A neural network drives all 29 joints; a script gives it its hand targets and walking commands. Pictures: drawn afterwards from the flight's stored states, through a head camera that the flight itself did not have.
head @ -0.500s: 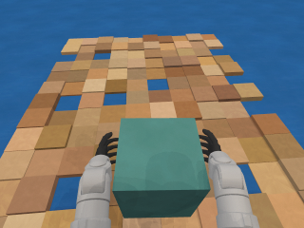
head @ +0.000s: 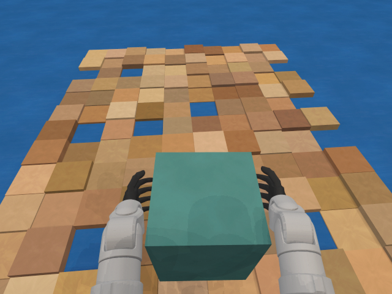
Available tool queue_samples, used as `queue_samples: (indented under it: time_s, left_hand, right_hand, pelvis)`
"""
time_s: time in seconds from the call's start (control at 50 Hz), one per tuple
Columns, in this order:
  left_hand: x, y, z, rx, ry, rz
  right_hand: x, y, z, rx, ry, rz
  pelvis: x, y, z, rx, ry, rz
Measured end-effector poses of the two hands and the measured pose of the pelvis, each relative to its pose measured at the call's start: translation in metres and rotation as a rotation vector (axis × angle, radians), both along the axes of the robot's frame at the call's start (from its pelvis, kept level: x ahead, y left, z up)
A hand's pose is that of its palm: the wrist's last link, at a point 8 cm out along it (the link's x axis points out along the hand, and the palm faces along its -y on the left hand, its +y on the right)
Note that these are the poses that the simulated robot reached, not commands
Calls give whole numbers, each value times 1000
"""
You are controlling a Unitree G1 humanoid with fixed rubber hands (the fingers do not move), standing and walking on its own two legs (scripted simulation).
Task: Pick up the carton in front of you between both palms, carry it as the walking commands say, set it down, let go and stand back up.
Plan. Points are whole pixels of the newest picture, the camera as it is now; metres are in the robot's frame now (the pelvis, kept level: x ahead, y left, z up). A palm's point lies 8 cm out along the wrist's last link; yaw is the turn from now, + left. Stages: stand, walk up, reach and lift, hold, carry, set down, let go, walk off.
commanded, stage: carry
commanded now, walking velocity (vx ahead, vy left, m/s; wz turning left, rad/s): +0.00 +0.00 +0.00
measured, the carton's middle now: (203, 219) +0.29 +0.00 -0.03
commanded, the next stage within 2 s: none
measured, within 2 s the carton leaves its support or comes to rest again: neither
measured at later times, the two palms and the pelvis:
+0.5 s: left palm (132, 205) +0.29 +0.15 +0.04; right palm (276, 201) +0.29 -0.15 +0.05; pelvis +0.00 +0.00 +0.00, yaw +0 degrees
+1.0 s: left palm (131, 203) +0.29 +0.15 +0.05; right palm (276, 198) +0.29 -0.15 +0.05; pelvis +0.00 +0.00 +0.00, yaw +0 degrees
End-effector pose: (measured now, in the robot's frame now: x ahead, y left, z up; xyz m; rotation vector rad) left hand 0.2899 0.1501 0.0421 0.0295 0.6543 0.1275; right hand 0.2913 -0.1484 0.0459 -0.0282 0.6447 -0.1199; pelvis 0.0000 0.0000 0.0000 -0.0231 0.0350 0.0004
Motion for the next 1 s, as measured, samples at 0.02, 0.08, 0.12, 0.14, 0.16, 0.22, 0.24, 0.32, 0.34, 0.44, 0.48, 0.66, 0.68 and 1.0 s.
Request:
queue_samples:
  time_s: [0.02, 0.08, 0.12, 0.14, 0.16, 0.22, 0.24, 0.32, 0.34, 0.44, 0.48, 0.66, 0.68, 1.0]
  left_hand:
    - [0, 0, 0, 0, 0, 0]
    - [0, 0, 0, 0, 0, 0]
    - [0, 0, 0, 0, 0, 0]
    - [0, 0, 0, 0, 0, 0]
    - [0, 0, 0, 0, 0, 0]
    - [0, 0, 0, 0, 0, 0]
    - [0, 0, 0, 0, 0, 0]
    - [0, 0, 0, 0, 0, 0]
    - [0, 0, 0, 0, 0, 0]
    - [0, 0, 0, 0, 0, 0]
    - [0, 0, 0, 0, 0, 0]
    - [0, 0, 0, 0, 0, 0]
    - [0, 0, 0, 0, 0, 0]
    - [1, 0, 8, -16, -22, 11]
  right_hand:
    - [0, 0, 0, 0, 0, 0]
    - [0, 0, 0, 0, 0, 0]
    - [0, 0, 0, 0, 0, 0]
    - [0, 0, 0, 0, 0, 0]
    - [0, 0, 0, 0, 0, 0]
    - [0, 0, 0, 0, 0, 0]
    - [0, 0, 0, 0, 0, 0]
    - [0, 0, 0, 0, 0, 0]
    - [0, 0, 0, 0, 0, 0]
    - [0, 0, 0, 0, 0, 0]
    - [0, 0, 0, 0, 0, 0]
    - [0, 0, 0, 0, 0, 0]
    - [0, 0, 0, 0, 0, 0]
    - [1, 0, 8, 16, -22, -9]
  pelvis:
    - [0, 0, 0, 0, 0, 0]
    - [0, 0, 0, 0, 0, 0]
    - [0, 0, 0, 0, 0, 0]
    - [0, 0, 0, 0, 0, 0]
    - [0, 0, 0, 0, 0, 0]
    - [0, 0, 0, 0, 0, 0]
    - [0, 0, 0, 0, 0, 0]
    - [0, 0, 0, 0, 0, 0]
    - [0, 0, 0, 0, 0, 0]
    - [0, 0, 0, 0, 0, 0]
    - [0, 0, 0, 0, 0, 0]
    - [0, 0, 0, 0, 0, 0]
    - [0, 0, 0, 0, 0, 0]
    - [-1, 0, 0, 1, 0, 1]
